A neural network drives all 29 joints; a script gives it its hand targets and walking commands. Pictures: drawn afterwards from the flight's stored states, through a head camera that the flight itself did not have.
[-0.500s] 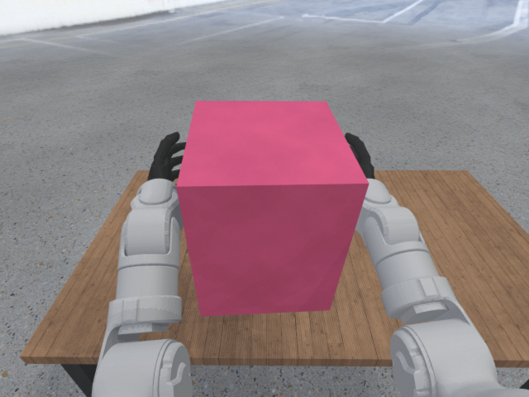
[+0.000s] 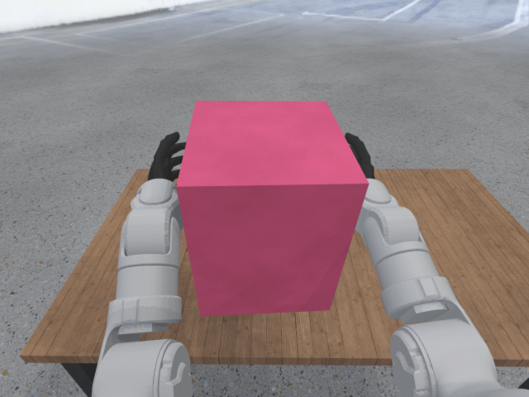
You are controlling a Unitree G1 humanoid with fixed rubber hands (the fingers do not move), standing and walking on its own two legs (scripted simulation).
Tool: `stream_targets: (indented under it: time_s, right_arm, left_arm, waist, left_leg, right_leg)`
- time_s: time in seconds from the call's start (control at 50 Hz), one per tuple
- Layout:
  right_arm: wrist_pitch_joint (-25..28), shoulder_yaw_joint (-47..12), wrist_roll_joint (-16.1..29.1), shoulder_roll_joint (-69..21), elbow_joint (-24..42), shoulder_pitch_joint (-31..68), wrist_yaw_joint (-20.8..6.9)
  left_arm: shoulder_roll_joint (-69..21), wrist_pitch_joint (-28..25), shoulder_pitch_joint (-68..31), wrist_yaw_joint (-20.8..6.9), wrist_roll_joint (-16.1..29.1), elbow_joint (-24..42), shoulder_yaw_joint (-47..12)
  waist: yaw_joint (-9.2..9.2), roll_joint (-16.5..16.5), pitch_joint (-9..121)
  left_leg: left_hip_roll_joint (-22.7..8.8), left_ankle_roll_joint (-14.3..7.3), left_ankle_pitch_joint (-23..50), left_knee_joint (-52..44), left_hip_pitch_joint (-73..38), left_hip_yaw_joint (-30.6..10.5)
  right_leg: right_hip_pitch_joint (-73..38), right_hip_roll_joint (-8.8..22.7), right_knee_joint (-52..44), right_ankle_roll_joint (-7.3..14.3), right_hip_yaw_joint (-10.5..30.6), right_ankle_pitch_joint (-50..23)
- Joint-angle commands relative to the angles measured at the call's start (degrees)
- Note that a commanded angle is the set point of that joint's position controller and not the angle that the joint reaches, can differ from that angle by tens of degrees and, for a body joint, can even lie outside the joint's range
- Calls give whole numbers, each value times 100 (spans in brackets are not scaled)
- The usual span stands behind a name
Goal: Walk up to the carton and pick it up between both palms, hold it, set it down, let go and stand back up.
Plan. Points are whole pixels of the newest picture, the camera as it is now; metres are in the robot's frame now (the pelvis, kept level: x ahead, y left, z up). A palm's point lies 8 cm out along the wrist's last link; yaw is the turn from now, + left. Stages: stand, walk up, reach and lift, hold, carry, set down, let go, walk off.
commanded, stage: hold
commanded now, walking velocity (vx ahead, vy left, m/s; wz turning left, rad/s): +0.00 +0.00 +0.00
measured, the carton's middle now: (264, 207) +0.37 +0.01 +0.17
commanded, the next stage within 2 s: set down in 0.44 s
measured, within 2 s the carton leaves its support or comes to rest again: neither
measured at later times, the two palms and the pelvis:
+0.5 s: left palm (163, 185) +0.37 +0.16 +0.22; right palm (359, 184) +0.38 -0.13 +0.21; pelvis +0.00 +0.00 +0.00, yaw +0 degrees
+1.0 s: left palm (168, 184) +0.40 +0.16 +0.20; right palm (349, 191) +0.41 -0.13 +0.17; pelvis +0.01 +0.00 +0.00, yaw +0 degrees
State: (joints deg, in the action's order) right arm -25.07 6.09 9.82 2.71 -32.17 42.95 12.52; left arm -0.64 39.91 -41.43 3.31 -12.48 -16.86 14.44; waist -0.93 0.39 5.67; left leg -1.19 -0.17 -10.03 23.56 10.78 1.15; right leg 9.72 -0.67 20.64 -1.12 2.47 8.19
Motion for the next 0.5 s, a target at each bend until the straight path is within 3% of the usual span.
stream_targets:
  time_s: [0.0, 0.02, 0.06, 0.1, 0.16, 0.18, 0.2, 0.22, 0.24, 0.3, 0.32, 0.34, 0.36, 0.38, 0.4, 0.46, 0.48]
  right_arm:
    - [375, -2448, 779, -3658, 2058, 5065, -548]
    - [364, -2496, 820, -3731, 1919, 5004, -543]
    - [298, -2378, 785, -3592, 1773, 4737, -518]
    - [334, -2542, 790, -3671, 2035, 4892, -512]
    - [338, -2424, 801, -3665, 2051, 4946, -514]
    - [366, -2558, 906, -3752, 2203, 5190, -515]
    - [299, -2437, 814, -3662, 1812, 4891, -522]
    - [299, -2508, 794, -3725, 1844, 4785, -517]
    - [262, -2262, 717, -3652, 1506, 4761, -526]
    - [360, -2373, 709, -3776, 1927, 5131, -541]
    - [304, -2346, 650, -3707, 1707, 4845, -527]
    - [327, -2338, 693, -3586, 1667, 4968, -543]
    - [310, -2384, 702, -3744, 1696, 4852, -529]
    - [333, -2355, 735, -3659, 1628, 4893, -546]
    - [294, -2410, 749, -3754, 1638, 4684, -539]
    - [474, -2008, 771, -3639, 1749, 5054, -617]
    - [486, -2018, 649, -3591, 1463, 5020, -636]
  left_arm:
    - [-3907, -211, -3661, -921, 623, 558, -2510]
    - [-3855, -236, -3765, -903, 664, 734, -2510]
    - [-3789, -193, -3705, -924, 595, 617, -2457]
    - [-3753, -209, -3612, -927, 587, 701, -2454]
    - [-3837, -220, -3770, -916, 664, 699, -2532]
    - [-3772, -229, -3908, -908, 646, 847, -2458]
    - [-3707, -207, -3782, -916, 579, 575, -2373]
    - [-3637, -196, -3665, -945, 507, 624, -2234]
    - [-3585, -206, -3819, -969, 478, 416, -2162]
    - [-3747, -238, -3965, -965, 630, 602, -2347]
    - [-3739, -221, -3724, -975, 558, 405, -2304]
    - [-3806, -196, -3750, -952, 542, 466, -2357]
    - [-3713, -208, -3760, -980, 520, 507, -2265]
    - [-3728, -193, -3865, -952, 538, 569, -2367]
    - [-3701, -195, -3752, -959, 481, 697, -2267]
    - [-3682, -396, -4166, -1037, 710, 514, -2287]
    - [-3575, -375, -4181, -1063, 546, 300, -2088]
  waist:
    - [-564, 31, 2279]
    - [-453, 66, 2387]
    - [-600, -42, 2151]
    - [-492, 216, 2345]
    - [-564, 35, 2300]
    - [-412, 94, 2432]
    - [-524, 72, 2119]
    - [-441, 185, 1967]
    - [-476, 116, 1841]
    - [-469, 185, 2231]
    - [-538, 207, 1947]
    - [-474, 53, 2004]
    - [-500, 147, 1968]
    - [-523, 0, 2092]
    - [-502, 76, 2063]
    - [-297, -15, 2125]
    - [-337, 30, 1857]
  left_leg:
    - [368, -13, 683, -623, -1075, -193]
    - [355, -10, 844, -563, -1159, -189]
    - [378, 9, 696, -606, -1106, -183]
    - [358, -48, 857, -583, -1188, -200]
    - [379, 2, 701, -577, -1052, -206]
    - [392, -60, 805, -533, -1145, -169]
    - [401, -49, 589, -605, -1131, -184]
    - [389, -128, 656, -635, -1105, -161]
    - [390, -95, 381, -699, -978, -152]
    - [382, -119, 441, -672, -1010, -175]
    - [363, -109, 405, -677, -1033, -194]
    - [337, -15, 485, -681, -1053, -169]
    - [397, -91, 442, -654, -986, -155]
    - [364, -33, 515, -655, -1004, -176]
    - [387, -62, 711, -582, -1107, -178]
    - [322, -15, 506, -624, -1146, -212]
    - [328, -59, 429, -645, -1088, -237]
  right_leg:
    - [-1497, -314, -517, -18, -352, -713]
    - [-1502, -334, -458, -51, -309, -881]
    - [-1474, -299, -549, -23, -322, -782]
    - [-1590, -338, -471, -70, -363, -920]
    - [-1488, -315, -501, -25, -332, -744]
    - [-1472, -309, -498, -73, -340, -800]
    - [-1379, -267, -569, -68, -337, -660]
    - [-1361, -252, -577, -103, -313, -778]
    - [-1354, -244, -610, -54, -304, -507]
    - [-1386, -259, -543, -61, -305, -596]
    - [-1304, -253, -576, -68, -329, -586]
    - [-1324, -312, -532, -33, -339, -480]
    - [-1414, -249, -588, -69, -324, -527]
    - [-1420, -270, -524, -34, -329, -582]
    - [-1480, -246, -501, -87, -287, -870]
    - [-1296, -310, -472, 12, -369, -502]
    - [-1380, -263, -539, 11, -380, -443]
